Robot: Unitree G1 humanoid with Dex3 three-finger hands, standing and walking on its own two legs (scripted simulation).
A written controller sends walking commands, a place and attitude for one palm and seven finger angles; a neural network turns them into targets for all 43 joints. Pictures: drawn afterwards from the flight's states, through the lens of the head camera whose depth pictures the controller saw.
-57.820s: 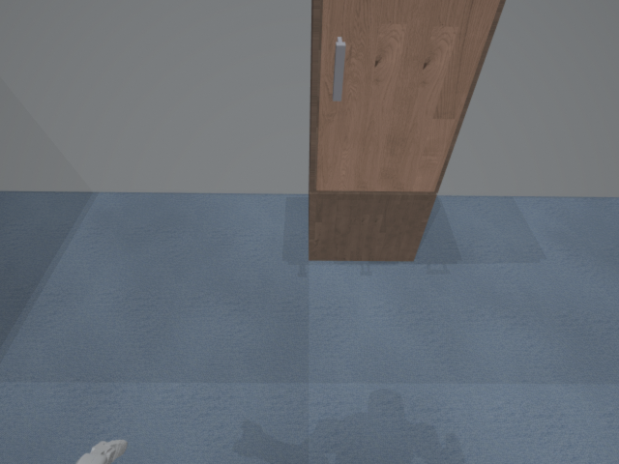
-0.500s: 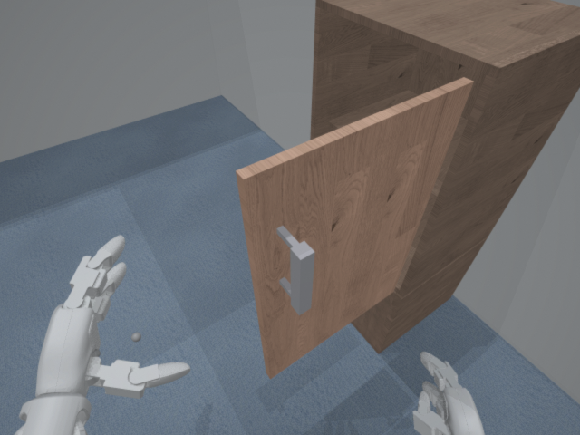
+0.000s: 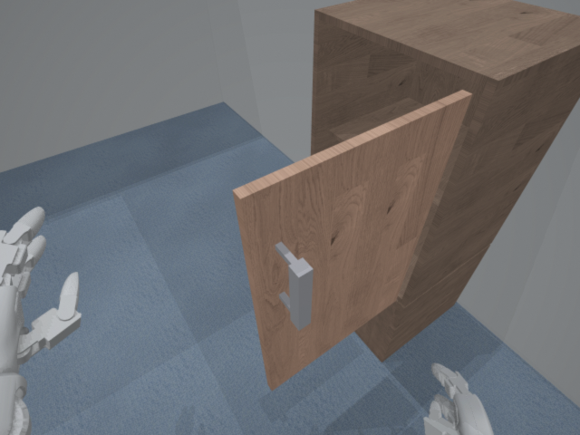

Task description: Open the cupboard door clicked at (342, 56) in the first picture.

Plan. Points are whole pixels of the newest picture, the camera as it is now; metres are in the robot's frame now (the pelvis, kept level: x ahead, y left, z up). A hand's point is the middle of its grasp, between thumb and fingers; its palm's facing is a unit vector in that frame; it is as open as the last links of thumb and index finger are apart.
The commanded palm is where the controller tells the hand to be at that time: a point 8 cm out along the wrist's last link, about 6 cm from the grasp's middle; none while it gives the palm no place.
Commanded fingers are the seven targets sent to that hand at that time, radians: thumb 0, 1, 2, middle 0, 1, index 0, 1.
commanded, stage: draw the hand back to the body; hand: left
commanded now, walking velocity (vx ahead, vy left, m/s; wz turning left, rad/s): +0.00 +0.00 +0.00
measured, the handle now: (292, 286) +0.30 +0.05 +0.06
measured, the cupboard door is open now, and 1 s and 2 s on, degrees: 90 90 90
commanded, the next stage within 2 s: step back with the hand held close in 0.34 s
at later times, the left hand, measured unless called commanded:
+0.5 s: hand (77, 321) +0.17 +0.25 +0.15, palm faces +0.47 -0.79 -0.40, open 7.4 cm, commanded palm +0.12 +0.28 +0.17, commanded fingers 0.00 0.90 0.90 -0.20 -0.30 -0.20 -0.30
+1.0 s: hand (11, 384) +0.11 +0.27 +0.15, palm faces +0.39 -0.76 -0.52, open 7.4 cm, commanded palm +0.05 +0.31 +0.17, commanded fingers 0.00 0.90 0.90 -0.20 -0.30 -0.20 -0.30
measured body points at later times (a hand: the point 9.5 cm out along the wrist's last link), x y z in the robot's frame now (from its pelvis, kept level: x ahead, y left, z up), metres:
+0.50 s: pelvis -0.01 -0.02 +0.00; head -0.03 -0.04 +0.45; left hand +0.14 +0.29 +0.18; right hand +0.18 -0.23 -0.09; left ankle -0.02 +0.10 -0.74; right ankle -0.03 -0.12 -0.74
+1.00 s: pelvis -0.09 +0.01 -0.01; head -0.07 +0.02 +0.44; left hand +0.08 +0.31 +0.18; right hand +0.09 -0.23 -0.08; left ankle -0.02 +0.10 -0.74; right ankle -0.03 -0.12 -0.74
